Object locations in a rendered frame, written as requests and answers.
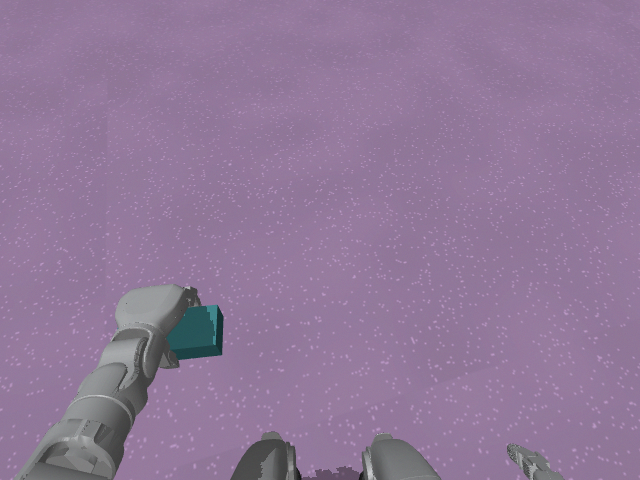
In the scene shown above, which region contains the small box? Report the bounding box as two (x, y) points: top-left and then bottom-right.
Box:
(117, 305), (224, 360)

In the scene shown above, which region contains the right robot hand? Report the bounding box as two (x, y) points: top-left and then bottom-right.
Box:
(507, 444), (564, 480)

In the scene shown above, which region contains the left robot arm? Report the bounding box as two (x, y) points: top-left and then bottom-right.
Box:
(13, 323), (166, 480)

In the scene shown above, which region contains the left robot hand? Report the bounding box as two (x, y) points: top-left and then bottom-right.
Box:
(115, 284), (202, 369)

